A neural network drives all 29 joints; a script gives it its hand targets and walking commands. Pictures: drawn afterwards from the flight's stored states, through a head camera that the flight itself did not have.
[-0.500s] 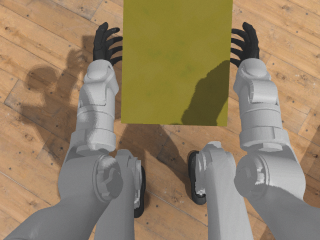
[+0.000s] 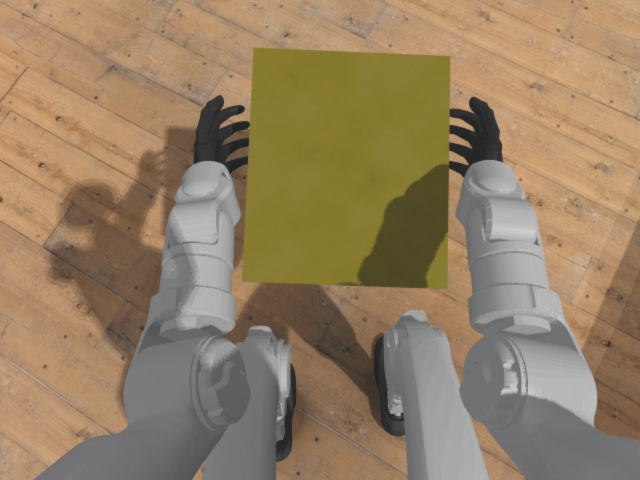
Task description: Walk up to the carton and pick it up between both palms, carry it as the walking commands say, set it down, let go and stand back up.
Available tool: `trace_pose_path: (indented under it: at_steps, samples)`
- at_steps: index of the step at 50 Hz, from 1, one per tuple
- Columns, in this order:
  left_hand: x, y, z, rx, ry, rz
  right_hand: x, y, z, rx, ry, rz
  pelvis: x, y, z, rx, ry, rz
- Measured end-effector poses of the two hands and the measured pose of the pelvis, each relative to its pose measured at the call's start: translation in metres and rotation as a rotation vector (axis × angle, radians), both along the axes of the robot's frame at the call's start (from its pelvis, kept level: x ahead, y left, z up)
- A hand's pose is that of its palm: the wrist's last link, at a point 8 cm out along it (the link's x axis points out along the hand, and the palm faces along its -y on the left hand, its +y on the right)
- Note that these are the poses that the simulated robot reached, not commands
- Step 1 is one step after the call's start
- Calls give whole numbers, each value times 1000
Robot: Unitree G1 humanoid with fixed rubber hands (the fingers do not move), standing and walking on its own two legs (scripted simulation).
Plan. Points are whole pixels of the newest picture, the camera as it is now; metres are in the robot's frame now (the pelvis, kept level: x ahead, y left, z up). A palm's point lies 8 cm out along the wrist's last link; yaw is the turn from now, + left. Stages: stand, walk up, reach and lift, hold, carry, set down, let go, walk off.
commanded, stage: reach and lift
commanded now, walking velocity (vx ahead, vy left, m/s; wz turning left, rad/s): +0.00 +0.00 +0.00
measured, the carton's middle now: (343, 182) +0.48 -0.04 -0.13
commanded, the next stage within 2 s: none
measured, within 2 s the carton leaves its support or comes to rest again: neither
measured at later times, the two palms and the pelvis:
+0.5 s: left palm (183, 152) +0.47 +0.12 +0.03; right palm (509, 153) +0.44 -0.19 +0.02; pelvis +0.02 +0.00 +0.07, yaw -1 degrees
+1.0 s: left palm (143, 134) +0.45 +0.12 +0.10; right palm (552, 138) +0.42 -0.19 +0.09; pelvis +0.04 +0.00 +0.13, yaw -1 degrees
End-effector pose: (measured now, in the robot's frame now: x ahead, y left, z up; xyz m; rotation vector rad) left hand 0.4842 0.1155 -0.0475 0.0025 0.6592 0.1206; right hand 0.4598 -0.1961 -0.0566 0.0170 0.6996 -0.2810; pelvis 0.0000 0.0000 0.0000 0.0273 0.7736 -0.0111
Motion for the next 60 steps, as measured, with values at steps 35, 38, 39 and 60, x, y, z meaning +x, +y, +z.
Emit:
trace_pose_path:
  at_steps: [35, 38, 39, 60]
  samples:
    - [-24, 5, 105, -7, 5, -18, -26, 4, 105, 8, -2, -17, 28, 1, 93, -8, -116, -12]
    - [-26, 5, 115, -1, 4, -12, -29, 5, 114, 11, -3, -15, 31, 0, 100, -8, -125, -13]
    - [-27, 5, 118, 0, 4, -11, -29, 5, 117, 11, -3, -14, 32, 0, 103, -9, -129, -14]
    - [-45, 15, 179, -2, 15, -24, -46, 9, 179, 49, -3, 40, 46, -1, 162, -17, -259, -14]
